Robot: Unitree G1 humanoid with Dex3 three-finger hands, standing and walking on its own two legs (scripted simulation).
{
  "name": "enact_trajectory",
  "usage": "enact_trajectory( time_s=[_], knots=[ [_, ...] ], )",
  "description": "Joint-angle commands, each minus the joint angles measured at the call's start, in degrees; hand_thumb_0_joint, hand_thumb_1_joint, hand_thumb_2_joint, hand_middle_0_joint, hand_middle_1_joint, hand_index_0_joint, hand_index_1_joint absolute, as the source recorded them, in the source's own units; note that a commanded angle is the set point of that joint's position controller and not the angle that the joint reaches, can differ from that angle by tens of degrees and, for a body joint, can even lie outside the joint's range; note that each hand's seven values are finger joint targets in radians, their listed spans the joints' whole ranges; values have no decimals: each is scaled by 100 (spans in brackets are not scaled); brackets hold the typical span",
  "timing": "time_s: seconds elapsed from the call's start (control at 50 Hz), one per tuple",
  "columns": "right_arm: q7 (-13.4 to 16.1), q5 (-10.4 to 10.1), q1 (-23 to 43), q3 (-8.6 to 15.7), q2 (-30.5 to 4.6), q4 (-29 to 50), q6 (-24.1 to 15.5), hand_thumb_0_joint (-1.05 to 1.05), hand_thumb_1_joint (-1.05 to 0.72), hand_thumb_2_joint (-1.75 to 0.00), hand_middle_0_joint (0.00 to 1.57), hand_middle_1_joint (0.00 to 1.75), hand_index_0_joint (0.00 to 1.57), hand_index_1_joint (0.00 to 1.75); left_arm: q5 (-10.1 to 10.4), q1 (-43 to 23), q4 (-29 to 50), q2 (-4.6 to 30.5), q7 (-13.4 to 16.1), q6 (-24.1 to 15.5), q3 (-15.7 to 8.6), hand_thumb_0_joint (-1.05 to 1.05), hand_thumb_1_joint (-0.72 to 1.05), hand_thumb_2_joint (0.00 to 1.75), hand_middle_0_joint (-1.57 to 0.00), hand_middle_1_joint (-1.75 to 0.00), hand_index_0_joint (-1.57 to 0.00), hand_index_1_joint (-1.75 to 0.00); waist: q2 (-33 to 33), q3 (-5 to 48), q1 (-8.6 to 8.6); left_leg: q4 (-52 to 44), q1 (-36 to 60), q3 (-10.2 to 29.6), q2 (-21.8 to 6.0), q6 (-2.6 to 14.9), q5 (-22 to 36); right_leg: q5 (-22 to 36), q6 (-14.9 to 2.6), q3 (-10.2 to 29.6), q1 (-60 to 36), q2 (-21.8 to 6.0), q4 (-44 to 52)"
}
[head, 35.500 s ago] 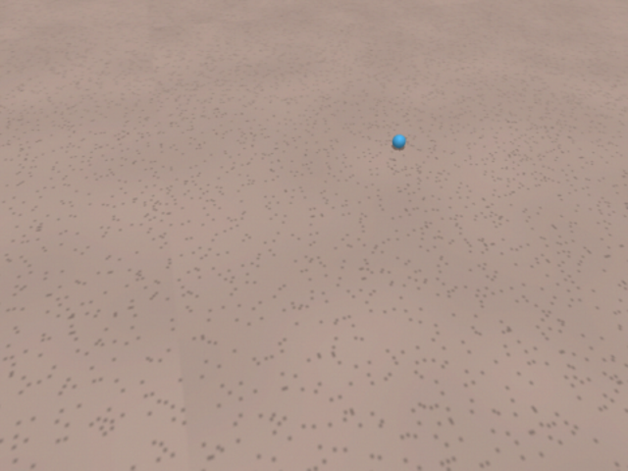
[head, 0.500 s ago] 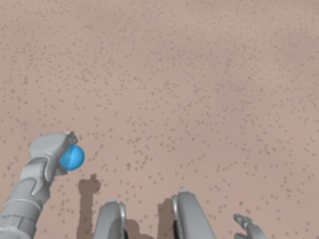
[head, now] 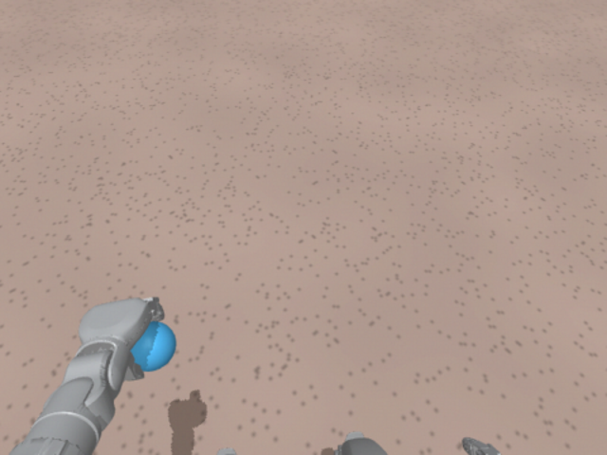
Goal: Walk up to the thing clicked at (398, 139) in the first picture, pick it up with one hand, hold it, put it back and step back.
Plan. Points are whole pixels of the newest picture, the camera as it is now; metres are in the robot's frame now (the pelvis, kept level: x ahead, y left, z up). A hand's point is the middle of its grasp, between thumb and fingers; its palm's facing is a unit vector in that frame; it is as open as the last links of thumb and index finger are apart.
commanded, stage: lift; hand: left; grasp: from above
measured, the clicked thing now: (151, 345) +0.34 +0.21 -0.11
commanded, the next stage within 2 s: hold in 0.14 s
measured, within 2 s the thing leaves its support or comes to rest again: neither
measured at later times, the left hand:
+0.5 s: hand (113, 325) +0.34 +0.23 -0.02, palm faces -0.45 -0.06 -0.89, open 9.8 cm
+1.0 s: hand (115, 316) +0.34 +0.22 +0.01, palm faces -0.45 -0.05 -0.89, open 9.8 cm
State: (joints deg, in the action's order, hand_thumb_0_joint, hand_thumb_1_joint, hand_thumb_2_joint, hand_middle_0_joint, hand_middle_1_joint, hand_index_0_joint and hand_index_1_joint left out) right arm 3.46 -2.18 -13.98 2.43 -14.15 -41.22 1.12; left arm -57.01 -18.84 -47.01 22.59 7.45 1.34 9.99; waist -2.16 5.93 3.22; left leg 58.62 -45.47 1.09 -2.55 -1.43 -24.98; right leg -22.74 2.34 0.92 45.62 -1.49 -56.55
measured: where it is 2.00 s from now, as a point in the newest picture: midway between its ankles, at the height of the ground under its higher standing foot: outside the picture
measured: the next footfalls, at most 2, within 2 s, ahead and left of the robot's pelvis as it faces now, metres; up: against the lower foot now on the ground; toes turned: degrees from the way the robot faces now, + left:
none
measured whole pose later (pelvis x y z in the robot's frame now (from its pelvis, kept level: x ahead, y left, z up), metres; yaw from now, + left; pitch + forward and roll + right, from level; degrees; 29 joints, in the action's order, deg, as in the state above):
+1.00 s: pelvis +0.03 +0.00 +0.05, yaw -1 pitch +4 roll +0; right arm 2.3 -3.0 -12.9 3.0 -14.8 -39.0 3.9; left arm -57.1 -14.8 -39.3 22.6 -0.2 0.9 11.3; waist -2.8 3.1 0.6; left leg 36.8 -22.0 -1.2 -2.3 -1.4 -18.6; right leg -17.0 2.3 2.1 23.6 -1.9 -36.6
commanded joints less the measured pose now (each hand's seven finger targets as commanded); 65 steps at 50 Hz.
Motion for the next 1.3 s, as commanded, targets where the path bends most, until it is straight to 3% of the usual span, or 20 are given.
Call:
enact_trajectory(
  time_s=[0.0,0.04,0.14,0.18,0.24,0.3,0.34,0.4,0.52,0.64,0.68,0.74,0.78,0.88,0.92,0.94,1.28],
  knots=[
    [10,-3,59,273,-782,605,-220,0,-90,-90,20,30,20,30,26,-1899,1096,1174,294,-2,-391,0,63,67,-98,-67,-100,-64,-29,1598,-2,-1343,1368,-97,307,159,769,669,-223,-102,-1252,259,1298],
    [6,5,58,279,-781,571,-224,0,-90,-90,20,30,20,30,36,-1724,983,1248,277,5,-481,0,61,67,-97,-66,-99,-64,-34,1541,-61,-1481,1514,-114,301,144,801,684,-222,-117,-1350,263,1405],
    [-2,-11,109,277,-763,588,-224,0,-90,-90,20,30,20,30,72,-1923,1191,1037,213,27,-279,0,64,66,-97,-69,-100,-66,19,1485,-26,-1729,1820,-142,323,146,1028,890,-207,-86,-1677,268,1697],
    [-6,-18,98,284,-785,575,-218,0,-90,-90,20,30,20,30,90,-1701,1096,1132,187,51,-381,0,62,66,-97,-69,-100,-65,9,1451,-73,-1845,1956,-154,318,128,1117,956,-222,-97,-1740,275,1763],
    [-15,-17,159,281,-770,585,-200,0,-90,-90,20,30,20,30,56,-1745,1150,1045,132,41,-294,0,62,65,-95,-70,-99,-66,41,1358,-65,-1983,2098,-132,294,117,1250,1043,-229,-133,-1799,309,1855],
    [-31,-24,186,293,-792,607,-189,0,-90,-90,20,30,20,30,11,-1740,1199,1188,49,-5,-367,0,62,63,-97,-65,-100,-61,-84,1301,-108,-2118,2258,-151,287,87,1338,1063,-246,-162,-1902,312,1931],
    [-31,-38,207,300,-792,625,-167,0,-90,-90,20,30,20,30,-64,-1888,1342,1208,-43,-36,-327,0,63,65,-96,-70,-100,-66,-121,1439,-123,-2163,2395,-157,301,93,1533,1246,-253,-134,-2010,324,1975],
    [-42,-36,199,316,-796,632,-156,0,-90,-90,20,30,20,30,2,-1745,1406,1224,-123,-65,-402,0,64,64,-97,-66,-101,-63,-176,1479,-165,-2224,2587,-183,282,74,1831,1463,-268,-143,-2104,335,2005],
    [-66,-56,192,316,-798,708,-125,0,-90,-90,20,30,20,30,18,-1607,1482,1067,-269,-80,-289,0,61,63,-94,-68,-98,-64,96,1365,-156,-2304,2675,-238,303,102,2188,1825,-251,-127,-2410,329,2123],
    [-79,-61,235,351,-846,780,-84,0,-90,-90,20,30,20,30,-2,-1672,1693,1271,-368,-120,-440,0,64,66,-96,-69,-100,-65,-101,1404,-220,-2411,2869,-279,293,79,2355,1916,-261,-145,-2538,340,2196],
    [-87,-50,264,334,-838,804,-70,0,-90,-90,20,30,20,30,-42,-1527,1578,1158,-375,-113,-368,0,62,66,-96,-67,-99,-64,74,1244,-179,-2430,2850,-264,302,98,2349,1938,-242,-153,-2585,332,2245],
    [-87,-54,283,332,-823,829,-46,0,-90,-90,20,30,20,30,-38,-1628,1767,1324,-374,-128,-514,0,62,67,-95,-69,-99,-65,-43,1283,-257,-2479,2871,-291,321,105,2311,1938,-235,-125,-2682,320,2313],
    [-102,-58,295,334,-813,848,-38,0,-90,-90,20,30,20,30,-24,-1583,1826,1151,-376,-119,-417,0,62,67,-96,-67,-99,-64,33,1292,-216,-2509,2945,-301,330,115,2316,1968,-228,-103,-2716,311,2329],
    [-101,-71,394,338,-845,921,21,0,-90,-90,20,30,20,30,-9,-1516,1829,1289,-452,-64,-495,0,65,68,-98,-68,-101,-65,124,1187,-261,-2596,2968,-348,338,152,2325,2026,-202,-111,-2809,295,2452],
    [-101,-73,403,301,-802,938,30,0,-90,-90,20,30,20,30,-1,-1487,1897,1109,-528,-55,-321,0,63,68,-96,-70,-100,-66,256,1176,-202,-2612,2989,-339,354,186,2227,1970,-173,-78,-2821,273,2508],
    [-92,-71,446,300,-816,944,35,0,-90,-90,20,30,20,30,19,-1489,1929,1246,-535,-55,-446,0,65,67,-97,-69,-101,-66,154,1132,-285,-2659,2976,-352,361,179,2157,1892,-177,-86,-2840,268,2549],
    [-47,-105,737,230,-770,1072,44,0,-91,-90,20,30,20,30,20,-1358,2185,1251,-642,-63,-484,0,61,70,-94,-73,-98,-69,114,903,-339,-3010,3207,-352,333,169,1808,1447,-202,-102,-2937,278,2825]
  ],
)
